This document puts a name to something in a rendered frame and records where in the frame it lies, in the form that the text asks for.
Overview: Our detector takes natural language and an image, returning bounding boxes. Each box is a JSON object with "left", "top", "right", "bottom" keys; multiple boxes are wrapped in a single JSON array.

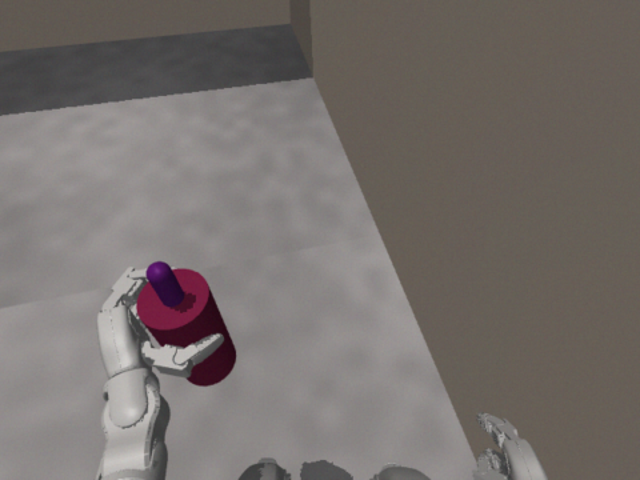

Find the right robot hand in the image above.
[{"left": 472, "top": 412, "right": 548, "bottom": 480}]

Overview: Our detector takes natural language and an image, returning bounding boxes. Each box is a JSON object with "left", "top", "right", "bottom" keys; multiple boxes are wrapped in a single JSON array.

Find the left robot arm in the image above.
[{"left": 95, "top": 368, "right": 170, "bottom": 480}]

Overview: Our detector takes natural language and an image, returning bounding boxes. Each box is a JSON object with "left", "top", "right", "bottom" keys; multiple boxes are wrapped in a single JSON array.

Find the left robot hand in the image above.
[{"left": 96, "top": 267, "right": 224, "bottom": 380}]

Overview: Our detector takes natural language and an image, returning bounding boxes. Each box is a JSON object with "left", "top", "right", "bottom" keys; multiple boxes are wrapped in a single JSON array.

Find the bottle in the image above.
[{"left": 136, "top": 262, "right": 236, "bottom": 386}]

